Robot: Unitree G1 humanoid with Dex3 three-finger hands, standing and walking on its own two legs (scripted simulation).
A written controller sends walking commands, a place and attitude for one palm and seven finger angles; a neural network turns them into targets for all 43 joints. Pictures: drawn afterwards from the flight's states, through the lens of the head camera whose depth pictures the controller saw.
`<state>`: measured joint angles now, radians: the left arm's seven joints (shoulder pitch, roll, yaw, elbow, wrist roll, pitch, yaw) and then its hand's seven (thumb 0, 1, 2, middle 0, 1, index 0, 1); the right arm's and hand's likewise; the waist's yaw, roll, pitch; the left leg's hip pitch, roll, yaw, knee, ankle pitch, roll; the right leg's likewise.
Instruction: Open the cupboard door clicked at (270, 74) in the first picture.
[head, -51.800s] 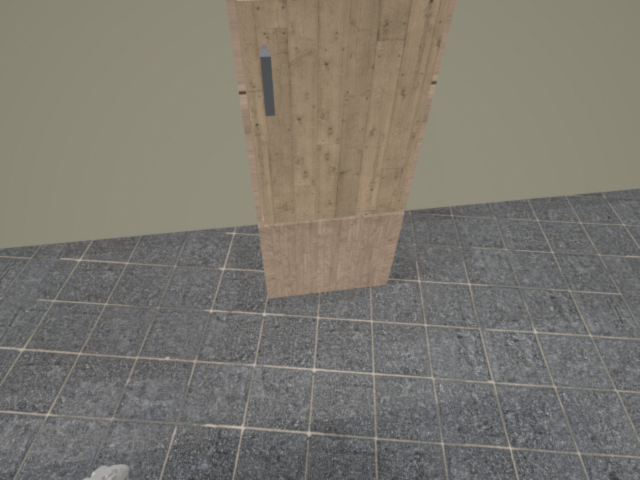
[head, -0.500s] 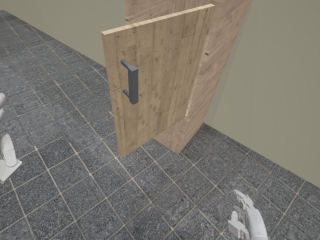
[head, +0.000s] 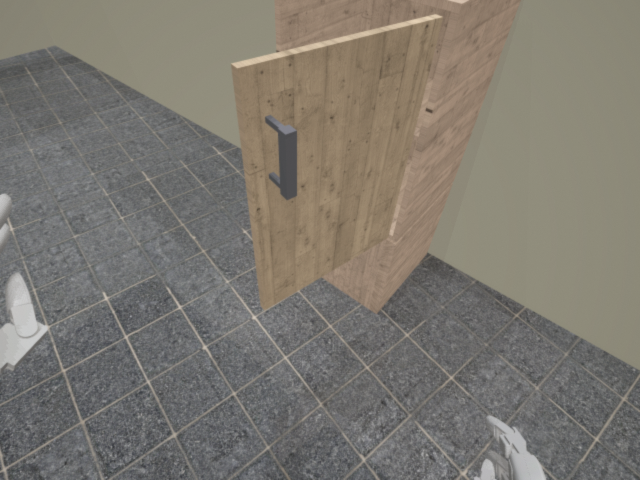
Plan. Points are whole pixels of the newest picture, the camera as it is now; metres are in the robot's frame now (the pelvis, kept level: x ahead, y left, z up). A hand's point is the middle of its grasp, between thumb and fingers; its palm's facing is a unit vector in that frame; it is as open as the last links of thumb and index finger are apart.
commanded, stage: stop stepping back and stand still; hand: left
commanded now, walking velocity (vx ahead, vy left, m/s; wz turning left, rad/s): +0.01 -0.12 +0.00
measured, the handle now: (280, 158) +0.57 +0.10 +0.11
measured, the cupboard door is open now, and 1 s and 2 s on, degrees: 77 77 77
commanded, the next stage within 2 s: let the arm hang, fingers relaxed in 0.10 s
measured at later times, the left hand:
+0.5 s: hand out of the picture +0.03 +0.17 -0.17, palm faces +0.08 -0.98 -0.20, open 7.2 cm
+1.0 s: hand out of the picture -0.06 +0.19 -0.16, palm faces +0.10 -0.97 -0.24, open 7.4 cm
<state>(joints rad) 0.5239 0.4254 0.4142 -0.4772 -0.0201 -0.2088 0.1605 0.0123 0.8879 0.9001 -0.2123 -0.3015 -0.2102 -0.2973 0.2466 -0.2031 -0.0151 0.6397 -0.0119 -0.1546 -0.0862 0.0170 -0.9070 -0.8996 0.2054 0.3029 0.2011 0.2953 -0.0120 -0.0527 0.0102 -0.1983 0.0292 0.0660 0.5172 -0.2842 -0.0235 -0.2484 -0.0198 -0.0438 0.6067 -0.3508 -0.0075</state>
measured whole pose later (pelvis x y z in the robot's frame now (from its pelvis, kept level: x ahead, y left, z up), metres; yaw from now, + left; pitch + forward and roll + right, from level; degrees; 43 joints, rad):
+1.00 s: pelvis -0.05 +0.01 +0.01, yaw +4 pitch -2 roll +0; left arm 0.26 0.16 0.03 1.14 0.02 0.01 0.02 0.00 0.91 0.90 -0.20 -0.30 -0.20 -0.29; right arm 0.30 -0.14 0.00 1.12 -0.03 0.02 -0.03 0.01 -0.91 -0.90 0.20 0.30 0.20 0.29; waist 0.00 0.04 0.05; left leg -0.21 0.00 0.01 0.44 -0.19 0.00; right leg -0.23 -0.01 -0.09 0.44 -0.18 -0.03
